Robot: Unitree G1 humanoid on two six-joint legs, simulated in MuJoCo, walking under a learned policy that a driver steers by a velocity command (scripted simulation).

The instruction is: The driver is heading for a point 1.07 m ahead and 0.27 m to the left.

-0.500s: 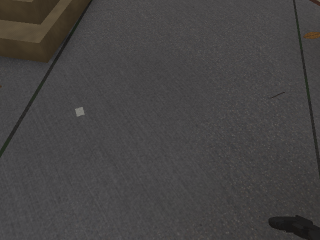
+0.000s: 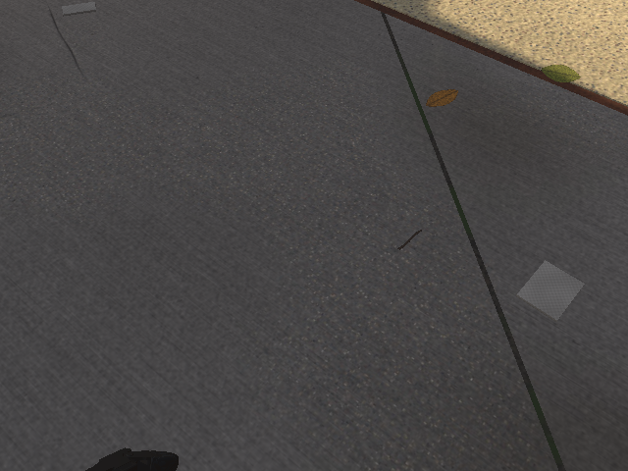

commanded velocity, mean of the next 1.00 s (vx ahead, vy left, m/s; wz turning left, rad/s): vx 0.34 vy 0.00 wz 0.43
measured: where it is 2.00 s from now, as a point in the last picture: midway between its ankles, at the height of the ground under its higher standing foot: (225, 326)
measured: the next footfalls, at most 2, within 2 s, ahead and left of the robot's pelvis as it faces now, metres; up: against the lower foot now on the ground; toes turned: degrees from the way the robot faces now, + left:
right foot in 0.04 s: +0.18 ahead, -0.11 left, +0.00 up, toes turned -2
left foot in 0.58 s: +0.43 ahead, +0.13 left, +0.00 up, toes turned +22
